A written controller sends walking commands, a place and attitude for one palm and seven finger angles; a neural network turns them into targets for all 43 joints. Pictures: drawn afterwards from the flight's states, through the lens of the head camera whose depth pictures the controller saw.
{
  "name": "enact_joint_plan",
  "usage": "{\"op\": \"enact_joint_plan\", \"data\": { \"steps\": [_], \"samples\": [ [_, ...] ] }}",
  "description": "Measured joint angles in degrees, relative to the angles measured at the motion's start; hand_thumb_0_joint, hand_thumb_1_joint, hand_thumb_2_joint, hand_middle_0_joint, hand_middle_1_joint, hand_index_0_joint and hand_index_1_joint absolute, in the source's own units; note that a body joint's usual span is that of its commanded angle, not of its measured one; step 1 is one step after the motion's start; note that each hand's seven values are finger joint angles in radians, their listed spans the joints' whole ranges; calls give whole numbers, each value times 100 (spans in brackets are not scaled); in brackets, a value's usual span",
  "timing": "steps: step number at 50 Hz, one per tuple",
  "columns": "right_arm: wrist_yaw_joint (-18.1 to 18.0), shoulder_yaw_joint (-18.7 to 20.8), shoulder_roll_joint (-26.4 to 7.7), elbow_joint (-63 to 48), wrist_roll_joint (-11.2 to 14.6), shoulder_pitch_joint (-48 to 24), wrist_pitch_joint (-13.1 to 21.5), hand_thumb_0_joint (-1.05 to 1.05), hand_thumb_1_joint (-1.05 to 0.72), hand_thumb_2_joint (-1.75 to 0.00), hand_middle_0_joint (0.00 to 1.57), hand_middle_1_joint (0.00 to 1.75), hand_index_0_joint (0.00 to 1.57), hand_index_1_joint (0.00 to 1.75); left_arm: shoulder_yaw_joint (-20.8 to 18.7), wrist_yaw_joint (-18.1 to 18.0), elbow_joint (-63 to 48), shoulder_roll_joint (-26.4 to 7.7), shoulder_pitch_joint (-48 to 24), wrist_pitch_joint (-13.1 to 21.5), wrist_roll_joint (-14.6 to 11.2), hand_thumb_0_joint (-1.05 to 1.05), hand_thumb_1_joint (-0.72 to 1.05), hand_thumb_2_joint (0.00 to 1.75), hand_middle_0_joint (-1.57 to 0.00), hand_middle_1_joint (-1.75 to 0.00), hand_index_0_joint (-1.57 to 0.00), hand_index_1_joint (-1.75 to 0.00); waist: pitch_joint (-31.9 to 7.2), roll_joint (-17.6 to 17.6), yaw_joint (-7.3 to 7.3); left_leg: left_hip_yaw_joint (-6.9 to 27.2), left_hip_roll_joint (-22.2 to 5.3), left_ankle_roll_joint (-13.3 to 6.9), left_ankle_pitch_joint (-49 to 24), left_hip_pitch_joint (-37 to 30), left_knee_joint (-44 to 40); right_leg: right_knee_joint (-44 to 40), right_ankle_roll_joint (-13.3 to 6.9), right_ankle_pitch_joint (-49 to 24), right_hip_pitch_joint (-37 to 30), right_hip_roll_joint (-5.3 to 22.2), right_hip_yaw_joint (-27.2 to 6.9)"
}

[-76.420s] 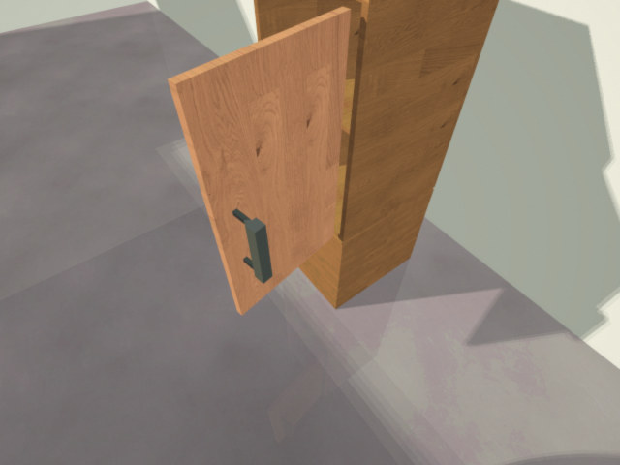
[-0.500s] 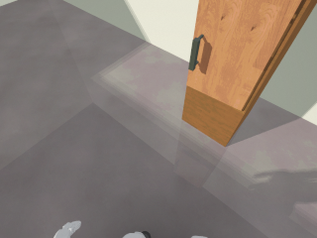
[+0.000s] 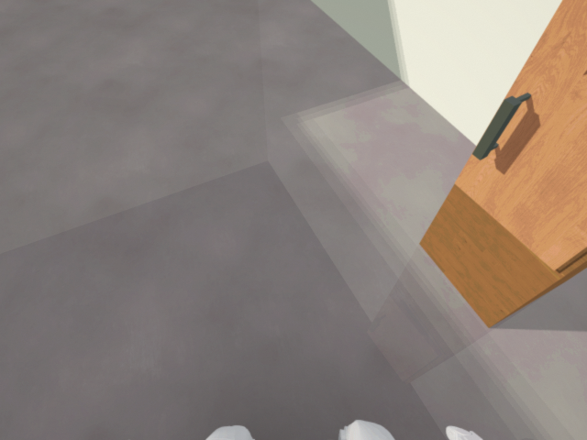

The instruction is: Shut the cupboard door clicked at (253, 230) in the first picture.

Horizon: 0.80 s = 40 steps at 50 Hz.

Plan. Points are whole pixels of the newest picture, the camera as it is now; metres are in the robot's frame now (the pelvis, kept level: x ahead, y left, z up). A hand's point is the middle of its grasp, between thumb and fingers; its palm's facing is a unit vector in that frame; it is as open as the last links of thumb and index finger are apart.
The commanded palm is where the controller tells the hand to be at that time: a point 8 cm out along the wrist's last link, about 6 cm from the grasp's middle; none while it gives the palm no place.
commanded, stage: walk to a spot facing it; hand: left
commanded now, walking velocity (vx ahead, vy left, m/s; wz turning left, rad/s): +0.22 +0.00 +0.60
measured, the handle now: (501, 126) +0.78 -0.43 -0.07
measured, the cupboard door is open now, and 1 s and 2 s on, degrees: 5 5 5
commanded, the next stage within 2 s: turn to face it in 0.92 s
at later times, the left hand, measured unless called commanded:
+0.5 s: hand out of the picture +0.00 +0.21 -0.18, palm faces +0.36 -0.91 -0.22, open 7.4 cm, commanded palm none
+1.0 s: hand out of the picture +0.08 +0.19 -0.14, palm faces +0.60 -0.76 -0.25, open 7.4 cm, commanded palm none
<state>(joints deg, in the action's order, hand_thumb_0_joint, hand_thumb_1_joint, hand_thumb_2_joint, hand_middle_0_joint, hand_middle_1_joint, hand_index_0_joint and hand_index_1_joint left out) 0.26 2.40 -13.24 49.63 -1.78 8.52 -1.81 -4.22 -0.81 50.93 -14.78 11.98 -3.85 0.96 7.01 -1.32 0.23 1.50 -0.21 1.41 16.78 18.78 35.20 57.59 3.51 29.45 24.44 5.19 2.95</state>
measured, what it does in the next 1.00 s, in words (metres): walks ahead, turning left: right foot, then left foot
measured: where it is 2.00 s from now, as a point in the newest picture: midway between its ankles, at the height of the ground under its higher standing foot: outside the picture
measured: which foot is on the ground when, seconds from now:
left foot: down 0.00-0.08, up 0.10-0.40, down 0.42-0.78, up 0.80-1.00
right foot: up 0.00-0.06, down 0.08-0.42, up 0.44-0.76, down 0.78-1.00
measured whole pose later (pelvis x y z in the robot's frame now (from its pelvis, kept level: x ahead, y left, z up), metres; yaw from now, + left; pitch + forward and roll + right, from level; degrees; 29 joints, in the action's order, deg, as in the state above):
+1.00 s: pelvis +0.15 +0.01 +0.02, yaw +38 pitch +0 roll +2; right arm 2.1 4.5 -14.2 54.0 -1.3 12.6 -3.3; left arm -2.6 -0.8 51.8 -9.5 14.8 1.2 1.4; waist 4.6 0.9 -2.1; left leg -2.1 -1.8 2.5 20.6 31.5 60.3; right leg 25.9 1.0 17.3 7.9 7.1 12.2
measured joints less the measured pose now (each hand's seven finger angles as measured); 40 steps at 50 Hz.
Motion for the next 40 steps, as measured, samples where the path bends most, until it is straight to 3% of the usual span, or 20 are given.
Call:
{"op": "enact_joint_plan", "data": {
  "steps": [4, 6, 9, 11, 14, 18, 20, 21, 22, 24, 28, 32, 36, 38, 40],
  "samples": [
    [18, -2, -8, 63, 15, 141, -120, 0, -90, -90, 20, 30, 20, 30, 21, 119, -170, 1, 145, 203, 29, 1, 91, 90, -20, -29, -20, -30, -218, 213, -1, 322, 31, 27, 166, 113, 175, -1798, -65, -384, -533, -170, 68],
    [36, 61, -46, 127, 41, 171, -192, 1, -90, -90, 20, 30, 20, 30, 40, 91, -206, 47, 210, 309, 74, 1, 91, 90, -20, -29, -20, -30, -262, 289, 24, 377, 123, 0, 949, 459, 1117, -1879, -264, -774, -587, -130, 211],
    [88, 145, -119, 240, 29, 134, -262, 1, -90, -90, 20, 30, 20, 30, 70, 10, -158, 220, 357, 343, 71, 1, 91, 90, -20, -29, -20, -30, -261, 386, 36, 183, 144, 20, 1005, 982, 2733, -2076, -387, -894, -870, -44, 479],
    [135, 167, -108, 238, 46, 93, -262, 1, -91, -90, 20, 30, 20, 30, 80, -26, -69, 298, 447, 340, 78, 1, 91, 90, -20, -29, -20, -30, -250, 328, 1, -38, 63, 79, 875, 1106, 3010, -2372, -377, -986, -1094, 38, 610],
    [180, 156, -44, 173, 77, 35, -243, 1, -91, -90, 20, 30, 20, 30, 102, -30, 35, 356, 505, 339, 81, 1, 90, 90, -20, -30, -20, -30, -197, 161, -36, -344, -46, 124, 784, 967, 2354, -2673, -327, -1064, -1338, 199, 818],
    [200, 110, 25, 103, 99, -89, -201, 1, -91, -90, 19, 30, 20, 30, 97, -13, 68, 378, 501, 345, 89, 1, 90, 90, -20, -30, -20, -30, -52, -6, 41, -602, -85, 51, 669, 551, 1063, -2611, -213, -935, -1459, 370, 1108],
    [206, 71, 37, 42, 87, -132, -144, 1, -91, -90, 19, 30, 20, 30, 80, 4, 62, 352, 539, 339, 66, 1, 90, 90, -20, -30, -20, -30, -12, -75, 74, -697, -46, -20, 256, 214, 260, -2298, -130, -727, -1406, 475, 1222],
    [215, 51, 5, -16, 66, -125, -86, 1, -91, -90, 20, 30, 20, 30, 71, 20, 49, 347, 592, 323, 44, 1, 90, 90, -20, -30, -20, -30, -49, -39, 75, -665, -70, -192, -275, 97, -84, -1947, -92, -590, -1260, 502, 1256],
    [199, 48, 18, -37, 48, -157, -25, 1, -91, -90, 20, 30, 20, 30, 58, 30, 69, 307, 565, 274, 27, 1, 90, 90, -20, -30, -20, -30, -26, -81, 70, -646, -36, -330, -412, 188, 55, -1372, -43, -192, -1025, 521, 1083],
    [153, 1, 62, -51, 34, -170, 54, 1, -91, -90, 20, 30, 20, 30, 33, 17, 123, 225, 465, 136, 37, 1, 90, 90, -20, -30, -20, -30, 11, -145, 90, -611, 2, -409, -135, 245, 300, -287, -33, 266, -524, 370, 568],
    [34, -51, 111, -24, 5, 63, 117, 0, -91, -90, 20, 30, 20, 30, -32, 91, 146, 150, 192, 78, 48, 1, 91, 90, -20, -30, -20, -30, -88, -61, 9, -381, 63, -346, -140, 78, -52, 449, -27, -261, 144, 144, 102],
    [13, -60, 111, 145, -1, 351, 118, 0, -90, -90, 20, 30, 20, 30, -41, 163, -13, 134, -48, 157, 45, 1, 91, 90, -20, -29, -20, -30, -204, 100, -72, -107, 112, -335, -332, -120, -489, -134, -18, -650, 305, 46, -65],
    [32, -6, 98, 331, -6, 607, 60, 0, -90, -90, 20, 30, 20, 30, -14, 193, -171, 131, -209, 231, 44, 1, 91, 90, -20, -29, -20, -30, -309, 261, -173, 180, 125, -254, -299, -217, -587, -1256, -18, -777, 13, -115, -60],
    [36, 33, 88, 405, 13, 737, 19, 1, -90, -90, 20, 30, 20, 30, 2, 206, -237, 125, -226, 304, 44, 1, 91, 90, -20, -29, -20, -30, -364, 321, -210, 335, 144, -185, -146, -192, -405, -1991, -27, -968, -349, -235, 11],
    [34, 84, 81, 476, 64, 859, -20, 1, -90, -90, 20, 30, 20, 30, 22, 180, -308, 109, -194, 436, 76, 1, 91, 90, -20, -29, -20, -30, -443, 277, -180, 381, 246, -175, 606, 73, 336, -2531, -188, -1256, -613, -209, 35]
  ]
}}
